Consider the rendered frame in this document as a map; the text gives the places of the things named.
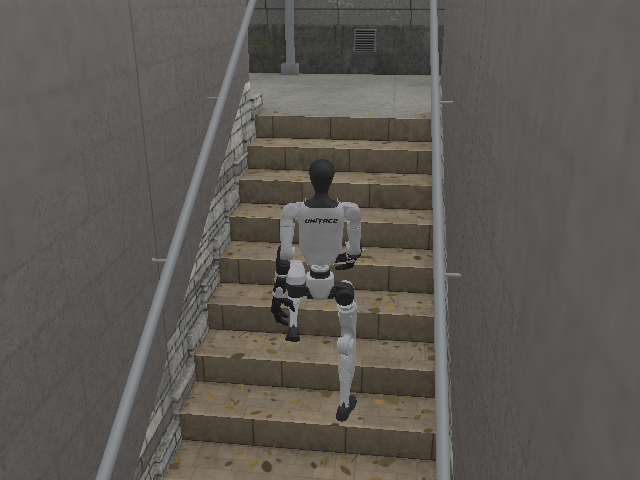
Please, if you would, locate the right robot hand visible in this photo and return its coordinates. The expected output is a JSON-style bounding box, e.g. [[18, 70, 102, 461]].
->
[[335, 252, 355, 270]]

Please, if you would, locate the robot left forearm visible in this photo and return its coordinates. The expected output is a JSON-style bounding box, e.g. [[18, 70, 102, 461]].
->
[[272, 245, 290, 298]]

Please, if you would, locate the robot left upper arm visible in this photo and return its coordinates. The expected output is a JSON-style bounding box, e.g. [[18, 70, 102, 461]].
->
[[280, 202, 301, 260]]

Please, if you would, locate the left robot hand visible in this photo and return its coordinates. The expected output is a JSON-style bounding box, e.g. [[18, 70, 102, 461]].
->
[[271, 296, 295, 326]]

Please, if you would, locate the robot right upper arm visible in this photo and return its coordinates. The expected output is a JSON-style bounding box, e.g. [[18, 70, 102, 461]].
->
[[342, 202, 361, 255]]

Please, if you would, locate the robot right forearm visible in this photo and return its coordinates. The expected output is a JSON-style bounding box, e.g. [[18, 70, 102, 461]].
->
[[345, 242, 362, 263]]

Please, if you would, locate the right robot foot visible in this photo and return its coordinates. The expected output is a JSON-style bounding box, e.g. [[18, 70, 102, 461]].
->
[[336, 395, 357, 422]]

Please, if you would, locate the right robot shin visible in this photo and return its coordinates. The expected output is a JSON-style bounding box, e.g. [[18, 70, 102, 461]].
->
[[338, 338, 356, 408]]

